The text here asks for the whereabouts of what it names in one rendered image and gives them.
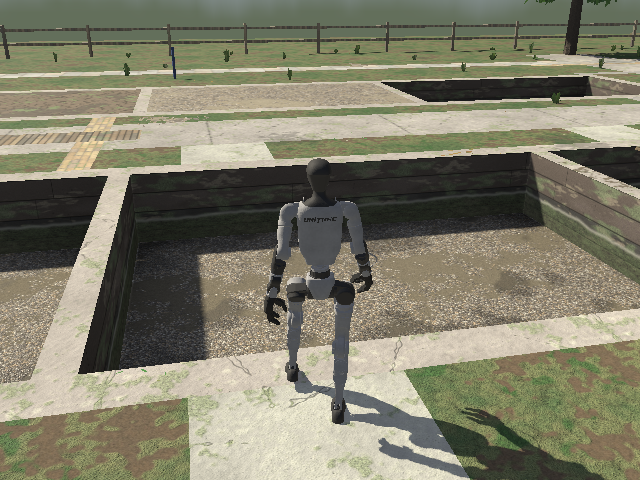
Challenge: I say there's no robot left hand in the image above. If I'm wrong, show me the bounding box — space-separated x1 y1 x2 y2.
264 295 287 325

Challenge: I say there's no robot left forearm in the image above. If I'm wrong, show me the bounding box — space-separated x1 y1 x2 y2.
266 245 286 298

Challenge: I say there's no robot right upper arm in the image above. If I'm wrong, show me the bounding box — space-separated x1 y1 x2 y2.
340 201 366 255

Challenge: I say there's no robot left upper arm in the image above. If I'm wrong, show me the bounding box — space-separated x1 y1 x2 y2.
276 202 299 260

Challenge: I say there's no left robot thigh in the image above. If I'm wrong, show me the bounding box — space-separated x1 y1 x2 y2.
286 277 307 328

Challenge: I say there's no humanoid robot head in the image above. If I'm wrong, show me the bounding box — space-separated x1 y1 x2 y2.
302 158 337 207

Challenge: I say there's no robot right forearm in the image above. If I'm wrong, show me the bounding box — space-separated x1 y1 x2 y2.
355 239 372 277

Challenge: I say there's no robot right hand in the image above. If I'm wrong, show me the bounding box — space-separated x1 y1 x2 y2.
350 273 373 293

